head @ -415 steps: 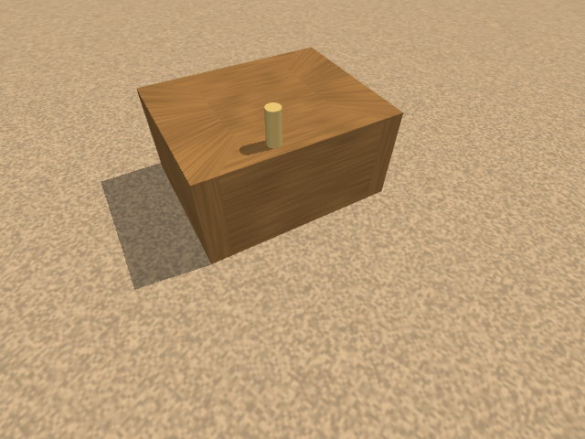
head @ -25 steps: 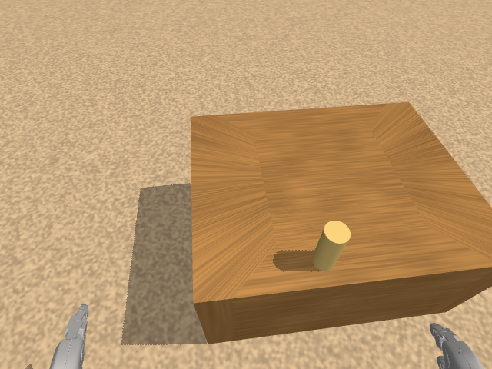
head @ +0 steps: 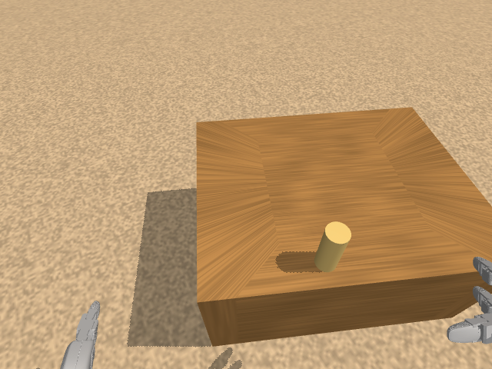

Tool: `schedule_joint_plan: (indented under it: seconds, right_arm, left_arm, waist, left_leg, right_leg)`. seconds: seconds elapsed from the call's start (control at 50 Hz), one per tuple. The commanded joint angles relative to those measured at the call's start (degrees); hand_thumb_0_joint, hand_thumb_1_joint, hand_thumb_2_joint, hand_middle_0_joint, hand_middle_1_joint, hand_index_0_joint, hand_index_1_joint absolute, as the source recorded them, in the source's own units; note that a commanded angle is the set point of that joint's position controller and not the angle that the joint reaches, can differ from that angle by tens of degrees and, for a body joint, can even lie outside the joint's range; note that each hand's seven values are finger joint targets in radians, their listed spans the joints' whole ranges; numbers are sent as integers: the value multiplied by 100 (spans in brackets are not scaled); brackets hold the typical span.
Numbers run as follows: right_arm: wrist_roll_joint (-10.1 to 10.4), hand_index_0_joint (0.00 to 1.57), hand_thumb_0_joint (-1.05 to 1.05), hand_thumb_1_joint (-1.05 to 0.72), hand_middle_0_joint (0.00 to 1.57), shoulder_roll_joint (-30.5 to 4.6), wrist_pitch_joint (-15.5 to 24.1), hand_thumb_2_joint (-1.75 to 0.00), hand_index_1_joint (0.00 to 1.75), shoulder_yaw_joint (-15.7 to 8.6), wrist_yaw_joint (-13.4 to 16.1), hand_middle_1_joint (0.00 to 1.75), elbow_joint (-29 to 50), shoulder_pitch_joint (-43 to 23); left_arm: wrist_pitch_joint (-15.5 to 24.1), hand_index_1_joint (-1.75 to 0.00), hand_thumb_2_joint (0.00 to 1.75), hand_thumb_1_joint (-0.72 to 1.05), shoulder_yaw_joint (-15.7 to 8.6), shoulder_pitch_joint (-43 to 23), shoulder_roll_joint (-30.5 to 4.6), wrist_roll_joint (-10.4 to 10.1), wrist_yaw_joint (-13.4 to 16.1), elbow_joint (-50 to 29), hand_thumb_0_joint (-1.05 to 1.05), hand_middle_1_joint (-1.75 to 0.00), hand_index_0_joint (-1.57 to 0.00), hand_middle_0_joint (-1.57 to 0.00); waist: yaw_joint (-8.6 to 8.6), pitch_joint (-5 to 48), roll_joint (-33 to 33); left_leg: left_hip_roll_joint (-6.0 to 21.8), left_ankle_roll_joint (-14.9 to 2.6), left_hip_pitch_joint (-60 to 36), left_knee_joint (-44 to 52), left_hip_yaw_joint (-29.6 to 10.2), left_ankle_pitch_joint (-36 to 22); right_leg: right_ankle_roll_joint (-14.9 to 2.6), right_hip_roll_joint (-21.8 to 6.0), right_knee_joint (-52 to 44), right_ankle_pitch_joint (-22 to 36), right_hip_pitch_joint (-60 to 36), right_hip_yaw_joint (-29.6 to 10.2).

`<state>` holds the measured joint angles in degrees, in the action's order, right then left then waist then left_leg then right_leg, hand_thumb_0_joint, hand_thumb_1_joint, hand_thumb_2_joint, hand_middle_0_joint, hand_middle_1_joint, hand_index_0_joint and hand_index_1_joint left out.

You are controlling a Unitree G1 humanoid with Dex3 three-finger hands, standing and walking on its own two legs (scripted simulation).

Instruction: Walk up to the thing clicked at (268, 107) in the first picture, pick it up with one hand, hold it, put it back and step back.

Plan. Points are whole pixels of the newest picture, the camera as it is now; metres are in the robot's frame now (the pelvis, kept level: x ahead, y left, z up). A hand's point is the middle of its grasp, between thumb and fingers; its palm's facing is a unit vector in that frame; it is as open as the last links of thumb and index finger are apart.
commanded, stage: go down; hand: right
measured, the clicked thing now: (331, 248) +0.45 -0.20 -0.21
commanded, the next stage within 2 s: approach in 1.32 s
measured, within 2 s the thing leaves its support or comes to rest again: neither
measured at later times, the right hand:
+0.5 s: hand (490, 263) +0.29 -0.37 +0.04, palm faces +0.18 +0.97 -0.15, open 17.4 cm
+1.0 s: hand out of the picture +0.30 -0.38 +0.06, palm faces +0.20 +0.97 -0.12, open 17.6 cm
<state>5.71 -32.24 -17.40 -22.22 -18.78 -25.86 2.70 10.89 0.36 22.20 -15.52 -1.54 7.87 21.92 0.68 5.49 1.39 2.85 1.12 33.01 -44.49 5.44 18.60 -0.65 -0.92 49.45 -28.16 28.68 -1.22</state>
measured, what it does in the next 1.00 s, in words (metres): stands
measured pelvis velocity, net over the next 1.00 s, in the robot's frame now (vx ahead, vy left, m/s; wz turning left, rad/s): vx -0.01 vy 0.00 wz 0.01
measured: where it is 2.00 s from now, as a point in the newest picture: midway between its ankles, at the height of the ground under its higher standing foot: outside the picture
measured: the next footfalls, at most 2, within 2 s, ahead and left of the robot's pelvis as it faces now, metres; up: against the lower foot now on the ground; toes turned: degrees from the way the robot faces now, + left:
none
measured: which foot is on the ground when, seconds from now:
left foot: down 0.00-1.00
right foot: down 0.00-1.00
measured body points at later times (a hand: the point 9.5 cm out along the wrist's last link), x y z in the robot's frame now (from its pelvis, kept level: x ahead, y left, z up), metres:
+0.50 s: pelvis +0.00 -0.01 +0.01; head +0.03 -0.02 +0.46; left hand +0.15 +0.25 -0.05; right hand +0.27 -0.42 +0.05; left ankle +0.04 +0.14 -0.70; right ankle -0.03 -0.11 -0.70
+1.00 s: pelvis -0.01 +0.00 +0.01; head +0.04 -0.02 +0.46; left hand +0.14 +0.26 -0.05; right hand +0.29 -0.43 +0.07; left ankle +0.04 +0.14 -0.70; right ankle -0.03 -0.11 -0.70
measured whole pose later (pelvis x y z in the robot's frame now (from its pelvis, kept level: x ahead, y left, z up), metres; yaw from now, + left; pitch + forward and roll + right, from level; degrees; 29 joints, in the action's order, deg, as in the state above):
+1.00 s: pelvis -0.01 +0.00 +0.01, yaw +0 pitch +9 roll +2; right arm 7.2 -45.8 3.9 -32.2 -31.8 -60.1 -20.5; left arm 14.0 3.6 15.3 -15.4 0.8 9.4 32.1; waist 2.7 3.8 -0.7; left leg 1.8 0.5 32.1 -37.3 5.7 13.7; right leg -0.3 -1.6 44.0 -24.1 28.7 -1.3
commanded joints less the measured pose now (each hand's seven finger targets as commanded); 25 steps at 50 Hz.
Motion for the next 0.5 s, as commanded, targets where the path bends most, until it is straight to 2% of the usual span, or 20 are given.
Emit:
schedule_joint_plan:
  seconds: [0.0, 0.04, 0.08, 0.1, 0.12, 0.14, 0.16, 0.2, 0.22, 0.24, 0.28, 0.3, 0.32, 0.34, 0.36, 0.38, 0.4, 0.44, 0.46, 0.48]
  right_arm:
    - [36, 4, 0, 49, 3, -1945, 554, -8, 6, -760, -128, 6, 627, -1306]
    - [71, 4, 0, 49, 3, -2143, 700, -7, 6, -909, -172, 6, 401, -1470]
    - [69, 4, 0, 49, 3, -2209, 831, -7, 5, -918, -220, 5, 330, -1689]
    - [89, 4, 0, 51, 3, -2258, 898, -7, 6, -941, -258, 6, 177, -1805]
    - [108, 4, 0, 51, 3, -2302, 958, -7, 6, -1017, -275, 6, 7, -1757]
    - [117, 3, 0, 54, 2, -2269, 1015, -7, 6, -948, -315, 6, -26, -1868]
    - [106, 4, 0, 54, 3, -2253, 1074, -7, 6, -916, -371, 6, -205, -1882]
    - [167, 4, 0, 55, 3, -2388, 1237, -7, 6, -997, -468, 6, -95, -2175]
    - [164, 4, 0, 54, 3, -2431, 1282, -7, 6, -1009, -498, 6, -223, -2223]
    - [168, 3, 0, 54, 3, -2481, 1332, -7, 6, -1022, -534, 6, -356, -2300]
    - [211, 4, 0, 52, 3, -2537, 1463, -6, 5, -1062, -606, 5, -527, -2421]
    - [212, 4, 0, 53, 3, -2648, 1518, -6, 5, -1133, -618, 5, -543, -2462]
    - [227, 4, 0, 52, 3, -2615, 1564, -6, 5, -1089, -644, 5, -598, -2529]
    - [199, 4, 0, 53, 3, -2672, 1608, -7, 6, -1093, -663, 5, -642, -2667]
    - [220, 4, 0, 51, 4, -2689, 1651, -6, 5, -1129, -696, 5, -819, -2584]
    - [209, 4, 0, 50, 4, -2647, 1684, -6, 5, -1107, -722, 5, -1101, -2441]
    - [217, 4, 0, 52, 4, -2660, 1737, -6, 5, -1115, -762, 5, -1124, -2561]
    - [190, 4, 0, 52, 4, -2868, 1833, -6, 5, -1174, -795, 5, -1145, -2738]
    - [209, 4, 0, 53, 4, -2900, 1879, -6, 5, -1198, -820, 5, -1231, -2730]
    - [209, 4, 0, 55, 3, -2896, 1897, -6, 6, -1201, -859, 6, -1296, -2732]
  left_arm:
    - [427, -6, 7, -57, -363, -558, -944, 8, 73, -987, 0, -5, -6, -6]
    - [437, -6, 7, -56, -547, -401, -1087, 17, 114, -831, 0, -5, -6, -6]
    - [475, -6, 7, -56, -417, -363, -978, 40, 104, -744, 0, -5, -6, -6]
    - [474, -5, 6, -55, -344, -254, -865, 45, 102, -426, 0, -5, -6, -6]
    - [497, -5, 6, -56, -387, -318, -904, 52, 107, -465, 0, -5, -5, -6]
    - [532, -5, 6, -56, -400, -398, -940, 59, 100, -413, 0, -5, -5, -6]
    - [531, -5, 6, -56, -245, -323, -799, 76, 80, -189, 0, -5, -5, -6]
    - [577, -5, 7, -56, -242, -461, -877, 90, 104, -448, 0, -5, -5, -6]
    - [579, -5, 7, -57, -292, -458, -893, 105, 116, -267, 0, -5, -5, -6]
    - [570, -5, 7, -56, -232, -413, -839, 114, 116, -104, 0, -5, -5, -6]
    - [601, -6, 7, -57, -296, -520, -945, 137, 147, -49, 0, -5, -5, -5]
    - [604, -6, 7, -57, -429, -505, -1080, 144, 169, -16, 0, -5, -5, -5]
    - [624, -6, 7, -57, -493, -724, -1185, 144, 199, -219, 0, -5, -5, -6]
    - [619, -6, 7, -57, -454, -559, -1148, 152, 201, -96, 0, -5, -5, -5]
    - [597, -5, 7, -57, -254, -567, -969, 151, 181, 76, 0, -5, -5, -5]
    - [574, -6, 7, -57, -286, -489, -950, 157, 178, 184, 0, -5, -5, -6]
    - [579, -5, 7, -57, -191, -583, -877, 155, 177, 105, 0, -5, -5, -5]
    - [570, -6, 7, -57, -55, -633, -802, 176, 154, 127, 0, -5, -5, -5]
    - [543, -6, 7, -57, -6, -617, -745, 179, 151, 264, 0, -5, -5, -6]
    - [529, -6, 7, -57, -109, -572, -825, 180, 154, 234, 0, -5, -5, -6]
  waist:
    - [-71, 889, 323]
    - [-35, 783, 371]
    - [-55, 804, 440]
    - [-79, 554, 628]
    - [-72, 625, 641]
    - [-67, 678, 586]
    - [-57, 600, 688]
    - [-34, 958, 699]
    - [-46, 1098, 883]
    - [-22, 1060, 889]
    - [27, 1187, 789]
    - [47, 1309, 799]
    - [66, 1391, 639]
    - [85, 1404, 775]
    - [-3, 1252, 820]
    - [19, 1162, 767]
    - [1, 1196, 688]
    - [-16, 1257, 836]
    - [-51, 1140, 841]
    - [-25, 1140, 904]
  left_leg:
    - [-181, -201, -1147, 542, -97, -898]
    - [-178, -209, -1161, 637, -107, -779]
    - [-190, -223, -1170, 657, -120, -734]
    - [-182, -236, -1095, 705, -140, -636]
    - [-183, -249, -1144, 707, -145, -686]
    - [-203, -242, -1146, 720, -140, -664]
    - [-210, -247, -1082, 720, -153, -657]
    - [-249, -264, -1232, 693, -119, -880]
    - [-238, -288, -1252, 678, -146, -1028]
    - [-233, -284, -1231, 705, -154, -1145]
    - [-247, -276, -1270, 678, -139, -1358]
    - [-238, -275, -1322, 696, -153, -1484]
    - [-261, -264, -1358, 707, -121, -1463]
    - [-268, -282, -1315, 701, -120, -1526]
    - [-276, -281, -1293, 716, -105, -1439]
    - [-277, -285, -1314, 749, -110, -1444]
    - [-268, -290, -1348, 762, -127, -1509]
    - [-267, -303, -1436, 786, -144, -1527]
    - [-282, -295, -1414, 808, -127, -1444]
    - [-278, -316, -1376, 826, -153, -1458]
  right_leg:
    - [87, 8, -1088, 1880, 5, -167]
    - [70, 17, -1180, 1644, -11, -147]
    - [75, 7, -1250, 1607, -8, -158]
    - [77, 11, -1284, 1471, 84, -127]
    - [82, 5, -1306, 1527, 57, -142]
    - [75, -3, -1332, 1499, 61, -151]
    - [80, 1, -1339, 1505, 80, -128]
    - [127, -68, -1355, 1985, -116, -222]
    - [159, -69, -1303, 2317, -279, -204]
    - [154, -58, -1244, 2484, -315, -167]
    - [159, -71, -1193, 2796, -373, -182]
    - [151, -58, -1162, 2927, -485, -160]
    - [146, -81, -1183, 2958, -526, -195]
    - [168, -95, -1182, 3168, -597, -205]
    - [180, -109, -1199, 3226, -543, -219]
    - [171, -96, -1210, 3169, -496, -203]
    - [163, -84, -1208, 3149, -435, -188]
    - [171, -79, -1253, 3126, -384, -173]
    - [173, -92, -1291, 3052, -341, -176]
    - [179, -90, -1296, 3093, -418, -166]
